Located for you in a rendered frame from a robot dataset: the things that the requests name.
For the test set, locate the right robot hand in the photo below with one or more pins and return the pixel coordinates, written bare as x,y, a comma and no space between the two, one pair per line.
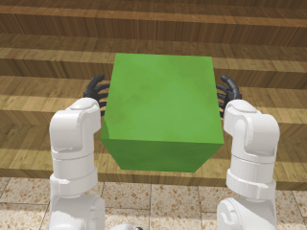
232,92

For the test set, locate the carton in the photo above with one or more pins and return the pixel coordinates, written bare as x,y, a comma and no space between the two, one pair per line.
162,113

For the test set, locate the robot left upper arm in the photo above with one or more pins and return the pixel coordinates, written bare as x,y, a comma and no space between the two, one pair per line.
86,212

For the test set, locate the right robot forearm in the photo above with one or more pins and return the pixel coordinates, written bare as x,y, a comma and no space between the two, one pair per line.
255,139

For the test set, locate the left robot hand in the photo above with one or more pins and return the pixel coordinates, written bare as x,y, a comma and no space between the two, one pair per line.
93,89

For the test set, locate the robot right upper arm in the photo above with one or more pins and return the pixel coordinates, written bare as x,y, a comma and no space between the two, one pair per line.
236,213

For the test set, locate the left robot forearm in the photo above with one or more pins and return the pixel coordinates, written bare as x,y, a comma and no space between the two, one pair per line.
72,149

